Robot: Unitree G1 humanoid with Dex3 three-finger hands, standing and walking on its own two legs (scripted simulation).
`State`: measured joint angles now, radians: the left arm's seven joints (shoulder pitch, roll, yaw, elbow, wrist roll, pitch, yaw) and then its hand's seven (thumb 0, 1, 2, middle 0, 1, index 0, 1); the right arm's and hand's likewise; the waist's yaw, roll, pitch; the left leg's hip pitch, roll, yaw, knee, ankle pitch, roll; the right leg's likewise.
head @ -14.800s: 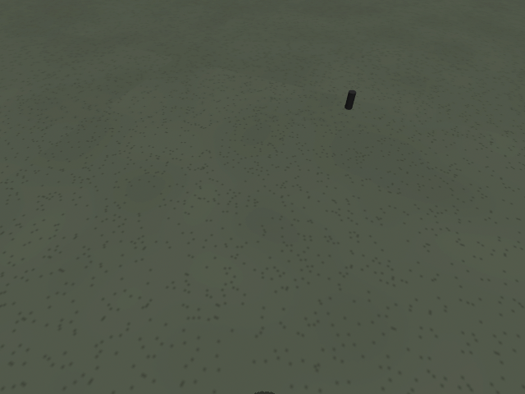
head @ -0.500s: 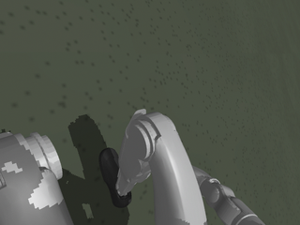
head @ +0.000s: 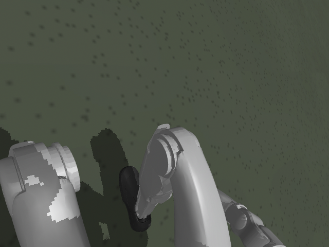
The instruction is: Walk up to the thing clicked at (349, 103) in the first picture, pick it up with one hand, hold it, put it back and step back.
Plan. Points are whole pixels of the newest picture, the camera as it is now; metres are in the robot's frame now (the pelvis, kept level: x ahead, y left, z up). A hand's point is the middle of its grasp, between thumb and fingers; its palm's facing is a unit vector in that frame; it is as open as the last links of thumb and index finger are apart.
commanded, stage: settle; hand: left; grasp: from the side
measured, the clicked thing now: out of the picture +0.42 +0.29 -0.19
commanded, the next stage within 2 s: lift in 1.48 s
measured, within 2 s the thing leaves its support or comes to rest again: neither
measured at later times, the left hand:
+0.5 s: hand out of the picture +0.40 +0.29 -0.05, palm faces +0.26 -0.96 -0.07, open 6.9 cm
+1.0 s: hand out of the picture +0.41 +0.28 +0.01, palm faces +0.25 -0.97 -0.07, open 7.0 cm
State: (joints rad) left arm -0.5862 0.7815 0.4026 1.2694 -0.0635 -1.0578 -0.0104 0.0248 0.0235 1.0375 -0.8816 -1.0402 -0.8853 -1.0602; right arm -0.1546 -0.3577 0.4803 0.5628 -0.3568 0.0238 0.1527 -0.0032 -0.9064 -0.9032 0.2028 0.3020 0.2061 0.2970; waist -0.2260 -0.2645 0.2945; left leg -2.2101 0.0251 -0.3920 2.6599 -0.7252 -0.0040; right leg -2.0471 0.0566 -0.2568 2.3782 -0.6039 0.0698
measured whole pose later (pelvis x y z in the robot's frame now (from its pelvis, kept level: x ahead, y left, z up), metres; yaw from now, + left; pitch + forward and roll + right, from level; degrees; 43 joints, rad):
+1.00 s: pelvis +0.03 -0.02 +0.06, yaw +10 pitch +31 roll -7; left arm -0.55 0.43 0.36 0.81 -0.14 -0.60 -0.23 0.02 -0.01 1.08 -0.90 -1.03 -0.90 -1.05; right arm 0.04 -0.30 0.07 0.63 -0.08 0.06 0.07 0.00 -0.90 -0.90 0.20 0.30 0.20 0.30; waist -0.11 -0.01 -0.07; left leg -2.22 0.03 -0.15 2.38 -0.72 -0.02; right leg -2.16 -0.02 -0.08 2.30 -0.69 0.01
